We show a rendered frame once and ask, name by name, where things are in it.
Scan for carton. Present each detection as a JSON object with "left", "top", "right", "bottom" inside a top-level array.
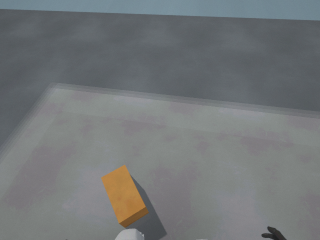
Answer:
[{"left": 101, "top": 165, "right": 149, "bottom": 228}]

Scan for robot right hand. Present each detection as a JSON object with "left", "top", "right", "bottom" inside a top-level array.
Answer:
[{"left": 261, "top": 226, "right": 286, "bottom": 240}]

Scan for left robot thigh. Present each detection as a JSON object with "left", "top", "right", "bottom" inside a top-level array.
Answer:
[{"left": 115, "top": 228, "right": 145, "bottom": 240}]

